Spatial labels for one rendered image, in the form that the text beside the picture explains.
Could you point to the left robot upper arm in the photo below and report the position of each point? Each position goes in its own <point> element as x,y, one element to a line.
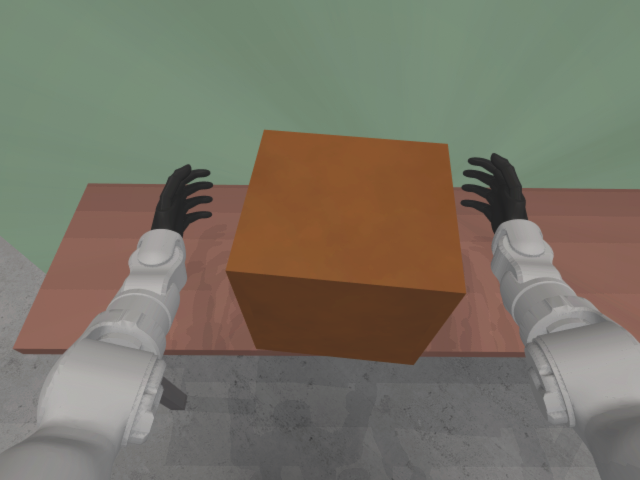
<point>105,397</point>

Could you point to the robot right hand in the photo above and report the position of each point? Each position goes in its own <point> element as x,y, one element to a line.
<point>506,198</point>

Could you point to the table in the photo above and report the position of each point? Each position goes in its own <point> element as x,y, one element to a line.
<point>594,235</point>

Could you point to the robot left forearm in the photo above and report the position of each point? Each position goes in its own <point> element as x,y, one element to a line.
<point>142,312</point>

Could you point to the robot left hand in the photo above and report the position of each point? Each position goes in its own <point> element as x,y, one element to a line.
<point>172,207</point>

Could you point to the right robot upper arm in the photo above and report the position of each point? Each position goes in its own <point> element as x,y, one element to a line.
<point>588,378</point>

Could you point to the robot right forearm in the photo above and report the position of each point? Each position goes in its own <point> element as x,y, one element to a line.
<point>532,289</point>

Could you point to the carton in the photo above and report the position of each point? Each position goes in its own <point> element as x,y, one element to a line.
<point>347,246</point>

